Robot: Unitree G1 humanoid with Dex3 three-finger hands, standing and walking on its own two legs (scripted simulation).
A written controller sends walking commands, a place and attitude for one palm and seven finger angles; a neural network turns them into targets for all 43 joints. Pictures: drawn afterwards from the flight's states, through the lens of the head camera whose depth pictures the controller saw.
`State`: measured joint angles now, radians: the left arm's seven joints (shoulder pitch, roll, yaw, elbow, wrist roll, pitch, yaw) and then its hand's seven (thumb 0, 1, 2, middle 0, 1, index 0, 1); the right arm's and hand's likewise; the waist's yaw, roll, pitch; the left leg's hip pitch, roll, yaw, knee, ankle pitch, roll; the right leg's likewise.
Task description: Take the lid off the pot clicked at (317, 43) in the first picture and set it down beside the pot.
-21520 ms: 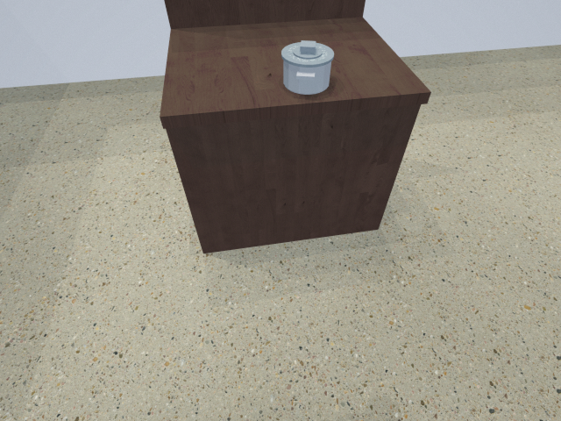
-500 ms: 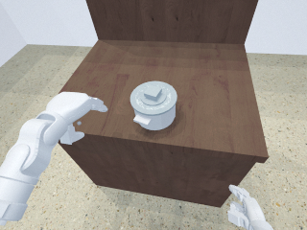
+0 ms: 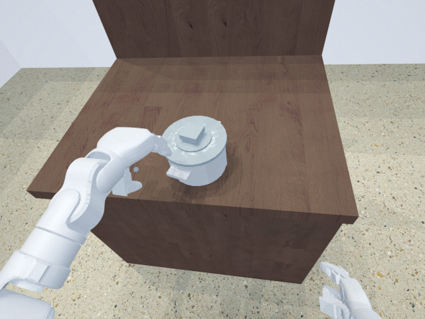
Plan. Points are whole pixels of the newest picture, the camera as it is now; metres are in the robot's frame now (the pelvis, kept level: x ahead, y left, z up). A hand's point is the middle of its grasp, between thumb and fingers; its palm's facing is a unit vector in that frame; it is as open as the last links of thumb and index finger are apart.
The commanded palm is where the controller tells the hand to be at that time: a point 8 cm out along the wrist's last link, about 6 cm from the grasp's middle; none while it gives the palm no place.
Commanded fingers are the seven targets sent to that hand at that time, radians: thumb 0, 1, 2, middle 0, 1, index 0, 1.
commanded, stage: move the open hand above the knob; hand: left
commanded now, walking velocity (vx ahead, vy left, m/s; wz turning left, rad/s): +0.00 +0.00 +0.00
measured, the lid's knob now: (192, 132) +0.49 +0.09 +0.06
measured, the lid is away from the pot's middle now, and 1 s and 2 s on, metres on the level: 0.00 0.00 0.00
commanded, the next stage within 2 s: lower the open fingers around the knob in 1.58 s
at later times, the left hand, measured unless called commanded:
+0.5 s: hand (158, 138) +0.41 +0.14 +0.12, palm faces -0.26 -0.06 -0.97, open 10.0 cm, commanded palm +0.41 +0.13 +0.19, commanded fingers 0.00 -0.25 1.32 -0.82 -0.08 -0.82 -0.08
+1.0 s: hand (188, 118) +0.47 +0.08 +0.12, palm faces -0.27 -0.07 -0.96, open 10.0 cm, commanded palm +0.45 +0.10 +0.19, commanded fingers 0.00 -0.25 1.32 -0.82 -0.08 -0.82 -0.08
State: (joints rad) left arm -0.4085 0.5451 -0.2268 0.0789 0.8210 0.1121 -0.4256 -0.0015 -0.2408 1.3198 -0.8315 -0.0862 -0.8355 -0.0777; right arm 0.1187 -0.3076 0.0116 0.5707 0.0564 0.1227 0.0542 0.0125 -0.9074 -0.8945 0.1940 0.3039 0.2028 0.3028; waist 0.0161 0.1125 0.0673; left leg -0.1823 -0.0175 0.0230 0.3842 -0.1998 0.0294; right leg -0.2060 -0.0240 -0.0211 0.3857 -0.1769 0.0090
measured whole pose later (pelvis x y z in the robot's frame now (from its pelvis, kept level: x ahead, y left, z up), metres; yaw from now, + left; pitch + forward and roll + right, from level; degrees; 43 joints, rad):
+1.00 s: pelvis +0.02 +0.01 +0.00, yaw -2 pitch +5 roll +1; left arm -0.89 0.32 -0.32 0.62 0.85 0.26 -0.30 0.00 -0.24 1.32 -0.83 -0.09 -0.84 -0.08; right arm 0.20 -0.28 0.01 0.64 0.06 0.13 0.05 0.01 -0.91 -0.89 0.19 0.30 0.20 0.30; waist -0.05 0.09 -0.01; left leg -0.26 -0.03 0.06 0.42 -0.24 0.04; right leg -0.31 -0.03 0.02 0.45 -0.22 0.02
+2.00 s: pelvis +0.01 +0.01 +0.00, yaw -1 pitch +4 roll +0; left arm -0.87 0.30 -0.37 0.65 0.86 0.27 -0.30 0.00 -0.24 1.32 -0.83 -0.09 -0.84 -0.08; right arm 0.19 -0.27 0.01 0.63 0.06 0.15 0.05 0.01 -0.91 -0.89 0.19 0.30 0.20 0.30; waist -0.04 0.09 0.00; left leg -0.26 -0.03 0.04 0.43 -0.24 0.04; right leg -0.30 -0.04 0.00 0.45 -0.22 0.02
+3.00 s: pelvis +0.02 +0.00 -0.01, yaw +0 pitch +5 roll +0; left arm -0.80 0.26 -0.42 0.64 0.86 0.31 -0.21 0.00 -0.24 1.32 -0.77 -0.06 -0.80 -0.06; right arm 0.17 -0.26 -0.01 0.63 0.07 0.18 0.07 0.01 -0.91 -0.89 0.19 0.30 0.20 0.30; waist -0.03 0.10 -0.04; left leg -0.28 -0.03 0.03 0.45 -0.25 0.03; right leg -0.32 -0.03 -0.01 0.48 -0.24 0.01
